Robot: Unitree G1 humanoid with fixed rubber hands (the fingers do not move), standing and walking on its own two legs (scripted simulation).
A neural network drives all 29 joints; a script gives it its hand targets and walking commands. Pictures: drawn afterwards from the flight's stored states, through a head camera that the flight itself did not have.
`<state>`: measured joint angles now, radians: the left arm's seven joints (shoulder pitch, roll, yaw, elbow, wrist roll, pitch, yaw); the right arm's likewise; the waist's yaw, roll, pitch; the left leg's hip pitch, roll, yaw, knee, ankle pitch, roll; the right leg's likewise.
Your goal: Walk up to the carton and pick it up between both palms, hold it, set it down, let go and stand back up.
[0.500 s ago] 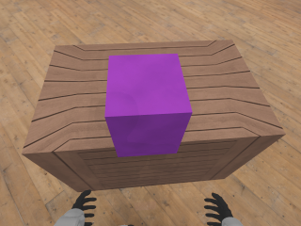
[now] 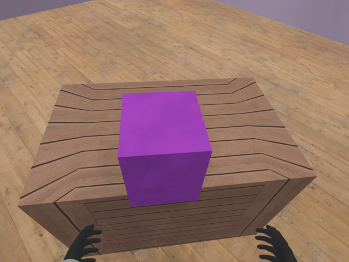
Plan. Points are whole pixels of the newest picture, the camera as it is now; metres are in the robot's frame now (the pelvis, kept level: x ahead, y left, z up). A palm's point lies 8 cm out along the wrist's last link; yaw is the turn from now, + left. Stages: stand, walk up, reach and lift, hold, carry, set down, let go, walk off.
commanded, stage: let go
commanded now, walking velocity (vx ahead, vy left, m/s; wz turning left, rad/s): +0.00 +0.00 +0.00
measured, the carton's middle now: (162, 149) +0.42 +0.05 -0.02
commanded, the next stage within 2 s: stand in 0.40 s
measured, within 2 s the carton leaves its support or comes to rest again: neither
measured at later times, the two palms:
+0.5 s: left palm out of the picture +0.14 +0.24 -0.09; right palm out of the picture +0.12 -0.22 -0.10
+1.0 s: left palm out of the picture -0.01 +0.25 -0.15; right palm out of the picture +0.01 -0.17 -0.15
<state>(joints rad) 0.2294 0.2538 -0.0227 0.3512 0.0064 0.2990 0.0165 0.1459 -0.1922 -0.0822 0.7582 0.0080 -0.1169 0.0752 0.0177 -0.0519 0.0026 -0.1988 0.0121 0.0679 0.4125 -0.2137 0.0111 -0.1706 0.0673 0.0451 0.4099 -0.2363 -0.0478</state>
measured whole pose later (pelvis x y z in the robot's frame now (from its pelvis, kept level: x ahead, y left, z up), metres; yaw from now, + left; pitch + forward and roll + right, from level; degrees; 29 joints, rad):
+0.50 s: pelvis +0.00 +0.01 +0.00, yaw +1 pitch +1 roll -1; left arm 0.26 0.22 -0.03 0.54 0.05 0.05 0.02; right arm 0.19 -0.16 -0.08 0.85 -0.02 -0.11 0.04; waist 0.01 -0.01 -0.04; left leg -0.25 0.02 0.05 0.49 -0.25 0.03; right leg -0.19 0.07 0.03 0.42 -0.25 -0.03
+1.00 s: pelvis +0.03 +0.04 +0.00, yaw +3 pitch -1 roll -1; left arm 0.39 0.13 0.01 1.08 0.02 -0.02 0.05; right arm 0.37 -0.12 -0.03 1.13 -0.02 -0.01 -0.03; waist 0.00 0.00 -0.03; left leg -0.14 -0.04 0.03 0.45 -0.29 0.07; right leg -0.06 0.02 0.01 0.37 -0.29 0.01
